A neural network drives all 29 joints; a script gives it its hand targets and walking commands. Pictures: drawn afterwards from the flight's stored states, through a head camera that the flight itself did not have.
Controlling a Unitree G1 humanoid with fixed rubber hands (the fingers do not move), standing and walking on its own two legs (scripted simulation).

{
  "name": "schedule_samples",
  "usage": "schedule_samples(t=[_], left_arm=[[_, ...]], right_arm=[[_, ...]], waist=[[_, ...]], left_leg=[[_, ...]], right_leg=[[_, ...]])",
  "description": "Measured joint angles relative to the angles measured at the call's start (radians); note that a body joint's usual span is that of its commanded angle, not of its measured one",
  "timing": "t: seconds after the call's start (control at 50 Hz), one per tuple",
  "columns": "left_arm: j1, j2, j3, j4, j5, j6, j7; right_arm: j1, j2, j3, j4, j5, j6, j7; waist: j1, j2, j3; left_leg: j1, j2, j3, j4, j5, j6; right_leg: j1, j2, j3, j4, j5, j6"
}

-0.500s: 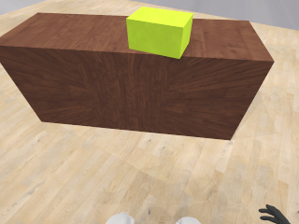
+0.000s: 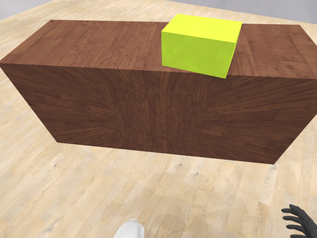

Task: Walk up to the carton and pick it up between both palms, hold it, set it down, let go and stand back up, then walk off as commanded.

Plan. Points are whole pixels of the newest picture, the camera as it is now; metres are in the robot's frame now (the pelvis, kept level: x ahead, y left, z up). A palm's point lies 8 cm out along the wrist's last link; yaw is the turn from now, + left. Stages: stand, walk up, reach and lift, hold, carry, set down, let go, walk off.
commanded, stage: walk up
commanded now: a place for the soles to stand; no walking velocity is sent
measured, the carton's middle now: (200, 44) +0.88 -0.09 +0.05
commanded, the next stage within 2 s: none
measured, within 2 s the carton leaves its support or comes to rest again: neither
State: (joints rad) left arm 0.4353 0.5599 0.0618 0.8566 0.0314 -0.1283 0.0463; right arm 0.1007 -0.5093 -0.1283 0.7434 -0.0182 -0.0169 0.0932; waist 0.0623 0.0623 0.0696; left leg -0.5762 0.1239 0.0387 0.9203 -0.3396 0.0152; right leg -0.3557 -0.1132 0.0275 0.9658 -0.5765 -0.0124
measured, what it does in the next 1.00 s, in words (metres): walks ahead: right foot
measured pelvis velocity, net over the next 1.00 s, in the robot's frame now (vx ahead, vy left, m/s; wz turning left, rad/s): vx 0.10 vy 0.04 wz -0.08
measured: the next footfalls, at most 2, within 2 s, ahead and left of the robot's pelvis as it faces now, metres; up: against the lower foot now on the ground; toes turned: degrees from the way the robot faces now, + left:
right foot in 0.34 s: +0.21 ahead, -0.06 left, +0.00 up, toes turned -6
right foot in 1.36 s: +0.24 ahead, -0.12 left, +0.00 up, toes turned -8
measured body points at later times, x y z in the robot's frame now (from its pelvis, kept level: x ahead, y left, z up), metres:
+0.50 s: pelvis +0.08 +0.05 +0.00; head +0.13 +0.06 +0.44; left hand +0.28 +0.35 -0.10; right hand +0.14 -0.30 -0.10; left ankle +0.11 +0.16 -0.68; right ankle +0.17 -0.05 -0.68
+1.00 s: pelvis +0.10 +0.04 +0.02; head +0.13 +0.05 +0.47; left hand +0.25 +0.36 -0.09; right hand +0.19 -0.31 -0.08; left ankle +0.11 +0.16 -0.68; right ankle +0.17 -0.05 -0.68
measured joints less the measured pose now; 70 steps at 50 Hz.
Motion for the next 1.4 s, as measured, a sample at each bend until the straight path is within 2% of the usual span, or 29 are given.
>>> schedule_samples(t=[0.02, 0.06, 0.08, 0.12, 0.24, 0.3, 0.34, 0.4, 0.42, 0.54, 0.68, 0.82, 0.88, 0.96, 1.04, 1.08, 1.14, 1.16, 1.24, 1.28, 1.32, 1.36, 1.38, 1.4], left_arm=[[-0.010, 0.002, -0.001, 0.007, 0.000, 0.006, -0.001], [-0.041, -0.008, -0.008, 0.026, -0.006, 0.016, 0.003], [-0.061, -0.010, -0.011, 0.035, -0.010, 0.019, 0.003], [-0.095, -0.013, -0.015, 0.046, -0.016, 0.020, -0.002], [-0.165, -0.049, -0.023, 0.035, -0.018, 0.053, -0.032], [-0.209, -0.074, -0.026, 0.020, -0.024, 0.077, -0.041], [-0.240, -0.088, -0.023, 0.007, -0.025, 0.088, -0.046], [-0.297, -0.109, -0.017, -0.016, -0.032, 0.099, -0.055], [-0.313, -0.111, -0.016, -0.027, -0.035, 0.102, -0.057], [-0.394, -0.125, -0.015, -0.032, -0.020, 0.123, -0.064], [-0.414, -0.123, 0.003, 0.000, -0.015, 0.122, -0.073], [-0.377, -0.125, -0.020, 0.046, -0.013, 0.134, -0.066], [-0.366, -0.130, -0.017, 0.062, -0.017, 0.139, -0.070], [-0.346, -0.126, -0.006, 0.075, -0.016, 0.134, -0.077], [-0.328, -0.131, -0.016, 0.077, -0.013, 0.128, -0.073], [-0.332, -0.135, -0.021, 0.085, -0.011, 0.132, -0.070], [-0.341, -0.149, -0.028, 0.104, -0.012, 0.139, -0.074], [-0.345, -0.153, -0.027, 0.107, -0.013, 0.138, -0.076], [-0.319, -0.139, -0.001, 0.083, 0.009, 0.122, -0.125], [-0.305, -0.119, 0.012, 0.073, 0.008, 0.120, -0.141], [-0.290, -0.098, 0.023, 0.063, 0.007, 0.115, -0.152], [-0.275, -0.085, 0.034, 0.057, 0.003, 0.106, -0.156], [-0.267, -0.082, 0.041, 0.055, 0.002, 0.097, -0.154], [-0.258, -0.075, 0.049, 0.045, 0.003, 0.088, -0.147]], right_arm=[[-0.005, 0.001, -0.001, -0.004, -0.001, -0.011, -0.003], [0.001, 0.006, 0.002, -0.009, 0.002, -0.026, -0.013], [0.010, 0.017, 0.008, -0.006, 0.009, -0.028, -0.019], [0.030, 0.041, 0.027, 0.014, 0.015, -0.028, -0.033], [0.102, 0.079, 0.063, 0.084, 0.001, -0.048, -0.075], [0.132, 0.073, 0.068, 0.107, 0.004, -0.057, -0.098], [0.141, 0.065, 0.070, 0.116, 0.008, -0.054, -0.109], [0.120, 0.061, 0.076, 0.131, 0.023, -0.043, -0.122], [0.109, 0.064, 0.078, 0.133, 0.027, -0.038, -0.125], [0.072, 0.082, 0.078, 0.156, 0.012, -0.036, -0.133], [0.052, 0.070, 0.081, 0.184, 0.010, -0.044, -0.133], [0.046, 0.081, 0.085, 0.207, 0.003, -0.044, -0.128], [0.058, 0.078, 0.084, 0.203, -0.002, -0.050, -0.125], [0.036, 0.079, 0.082, 0.204, 0.007, -0.034, -0.129], [0.013, 0.080, 0.078, 0.206, 0.016, -0.013, -0.130], [0.009, 0.086, 0.076, 0.210, 0.013, -0.018, -0.127], [0.026, 0.097, 0.080, 0.216, -0.002, -0.033, -0.120], [0.031, 0.098, 0.083, 0.218, -0.003, -0.035, -0.120], [0.093, 0.095, 0.062, 0.194, -0.009, -0.065, -0.104], [0.127, 0.085, 0.047, 0.183, -0.010, -0.075, -0.107], [0.150, 0.067, 0.038, 0.185, -0.014, -0.079, -0.106], [0.168, 0.039, 0.029, 0.185, -0.017, -0.070, -0.100], [0.173, 0.024, 0.027, 0.185, -0.017, -0.065, -0.097], [0.177, 0.017, 0.026, 0.184, -0.012, -0.059, -0.096]], waist=[[0.000, -0.014, 0.004], [-0.006, -0.014, 0.006], [-0.011, -0.021, 0.009], [-0.023, -0.044, 0.021], [-0.060, -0.102, 0.061], [-0.083, -0.110, 0.081], [-0.094, -0.110, 0.094], [-0.103, -0.090, 0.120], [-0.105, -0.091, 0.122], [-0.102, -0.113, 0.077], [-0.099, -0.083, 0.068], [-0.082, -0.111, 0.036], [-0.070, -0.096, 0.042], [-0.061, -0.080, 0.063], [-0.056, -0.079, 0.052], [-0.051, -0.088, 0.054], [-0.048, -0.095, 0.041], [-0.047, -0.092, 0.038], [-0.049, -0.089, 0.013], [-0.057, -0.097, 0.004], [-0.063, -0.103, 0.000], [-0.064, -0.088, -0.005], [-0.067, -0.066, -0.004], [-0.072, -0.052, -0.007]], left_leg=[[0.006, -0.017, 0.022, 0.020, 0.018, -0.016], [0.009, -0.029, 0.040, 0.076, -0.028, -0.021], [0.022, -0.035, 0.048, 0.085, -0.053, -0.018], [0.060, -0.047, 0.066, 0.076, -0.067, -0.003], [0.165, -0.064, 0.121, 0.020, -0.107, 0.014], [0.180, -0.067, 0.132, 0.032, -0.132, 0.018], [0.180, -0.062, 0.133, 0.059, -0.156, 0.015], [0.174, -0.037, 0.118, 0.089, -0.173, -0.008], [0.169, -0.037, 0.111, 0.093, -0.178, -0.004], [0.166, -0.066, 0.102, 0.068, -0.170, 0.005], [0.182, -0.028, 0.072, 0.059, -0.179, -0.012], [0.221, -0.090, 0.055, -0.041, -0.132, -0.003], [0.236, -0.080, 0.048, -0.054, -0.128, -0.006], [0.249, -0.057, 0.036, -0.048, -0.137, -0.020], [0.243, -0.096, -0.010, -0.056, -0.178, 0.003], [0.263, -0.109, -0.012, -0.107, -0.095, -0.004], [0.291, -0.121, -0.014, -0.173, -0.078, -0.011], [0.295, -0.118, -0.016, -0.183, -0.069, -0.011], [0.320, -0.102, -0.014, -0.197, -0.096, 0.011], [0.344, -0.098, -0.008, -0.216, -0.083, -0.003], [0.373, -0.093, 0.003, -0.229, -0.097, -0.020], [0.391, -0.070, 0.009, -0.209, -0.129, -0.037], [0.389, -0.044, 0.001, -0.173, -0.158, -0.037], [0.355, -0.031, -0.020, -0.084, -0.161, -0.020]], right_leg=[[-0.011, -0.016, 0.031, 0.044, 0.003, -0.020], [-0.067, 0.021, 0.086, 0.204, 0.035, -0.036], [-0.097, 0.041, 0.095, 0.280, 0.055, -0.035], [-0.148, 0.055, 0.063, 0.354, 0.105, -0.029], [-0.204, 0.058, -0.060, 0.148, 0.120, -0.009], [-0.201, 0.064, -0.073, 0.059, 0.154, -0.015], [-0.178, 0.072, -0.068, -0.002, 0.231, -0.028], [-0.176, 0.096, -0.079, 0.009, 0.224, -0.026], [-0.181, 0.101, -0.079, 0.010, 0.220, -0.027], [-0.196, 0.101, -0.058, 0.005, 0.219, -0.022], [-0.154, 0.141, -0.087, -0.053, 0.236, -0.041], [-0.132, 0.118, -0.059, -0.104, 0.252, -0.026], [-0.111, 0.137, -0.056, -0.124, 0.250, -0.022], [-0.085, 0.160, -0.068, -0.146, 0.265, -0.044], [-0.085, 0.156, -0.070, -0.170, 0.276, -0.047], [-0.074, 0.149, -0.065, -0.188, 0.286, -0.042], [-0.050, 0.143, -0.057, -0.239, 0.309, -0.034], [-0.042, 0.146, -0.058, -0.257, 0.317, -0.034], [-0.054, 0.149, -0.059, -0.164, 0.138, -0.026], [-0.076, 0.126, -0.048, -0.089, 0.127, -0.014], [-0.077, 0.093, -0.036, -0.099, 0.112, -0.007], [-0.046, 0.076, -0.045, -0.190, 0.142, -0.007], [-0.031, 0.090, -0.066, -0.211, 0.216, -0.005], [-0.031, 0.104, -0.083, -0.205, 0.267, -0.007]])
